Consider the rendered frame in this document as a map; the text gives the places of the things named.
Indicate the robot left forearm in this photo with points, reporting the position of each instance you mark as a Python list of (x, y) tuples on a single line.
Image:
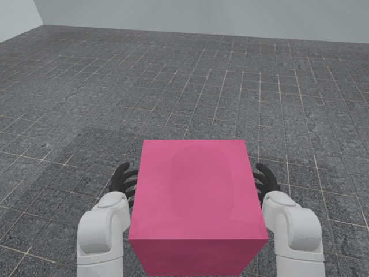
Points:
[(100, 237)]

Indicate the robot right forearm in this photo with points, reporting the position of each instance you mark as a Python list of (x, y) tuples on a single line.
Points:
[(297, 236)]

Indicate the right robot hand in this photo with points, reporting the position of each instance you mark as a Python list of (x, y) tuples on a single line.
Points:
[(268, 180)]

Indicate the left robot hand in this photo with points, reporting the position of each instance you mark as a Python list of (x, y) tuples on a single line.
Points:
[(118, 179)]

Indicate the carton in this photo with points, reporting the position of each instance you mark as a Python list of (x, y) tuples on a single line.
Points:
[(196, 209)]

